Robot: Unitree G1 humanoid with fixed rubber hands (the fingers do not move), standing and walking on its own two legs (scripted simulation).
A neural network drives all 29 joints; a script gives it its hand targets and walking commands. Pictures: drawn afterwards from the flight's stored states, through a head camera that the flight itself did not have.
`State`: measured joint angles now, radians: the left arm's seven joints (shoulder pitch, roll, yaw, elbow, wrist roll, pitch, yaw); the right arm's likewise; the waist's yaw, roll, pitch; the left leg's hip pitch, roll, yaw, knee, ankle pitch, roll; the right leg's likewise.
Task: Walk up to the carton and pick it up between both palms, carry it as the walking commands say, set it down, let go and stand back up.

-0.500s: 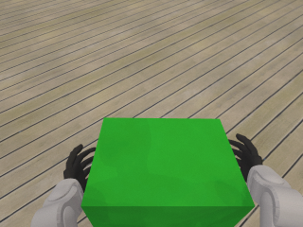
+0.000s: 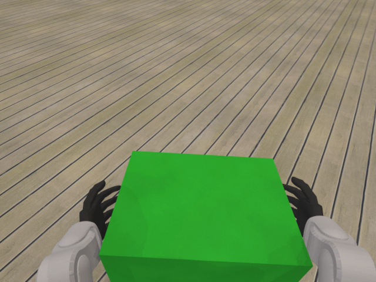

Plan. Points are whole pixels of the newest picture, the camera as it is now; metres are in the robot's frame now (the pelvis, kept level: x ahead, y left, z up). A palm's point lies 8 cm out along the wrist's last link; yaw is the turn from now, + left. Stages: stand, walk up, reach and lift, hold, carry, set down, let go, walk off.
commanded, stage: carry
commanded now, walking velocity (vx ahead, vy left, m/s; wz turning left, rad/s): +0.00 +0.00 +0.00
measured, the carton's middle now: (198, 236) +0.24 +0.01 -0.01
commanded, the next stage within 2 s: none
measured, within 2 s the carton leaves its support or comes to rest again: neither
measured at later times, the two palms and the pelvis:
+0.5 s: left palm (88, 276) +0.14 +0.19 +0.08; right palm out of the picture +0.13 -0.20 +0.08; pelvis -0.09 +0.00 +0.00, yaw -2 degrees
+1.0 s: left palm out of the picture +0.09 +0.22 +0.09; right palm out of the picture +0.11 -0.17 +0.10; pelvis -0.13 +0.02 +0.00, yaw -3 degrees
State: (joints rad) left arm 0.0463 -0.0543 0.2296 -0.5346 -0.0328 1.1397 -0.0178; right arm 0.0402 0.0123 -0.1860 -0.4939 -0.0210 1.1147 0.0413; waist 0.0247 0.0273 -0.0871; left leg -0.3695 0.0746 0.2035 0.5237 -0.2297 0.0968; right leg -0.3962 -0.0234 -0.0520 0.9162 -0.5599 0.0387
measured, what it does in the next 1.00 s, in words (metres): walks backwards: right foot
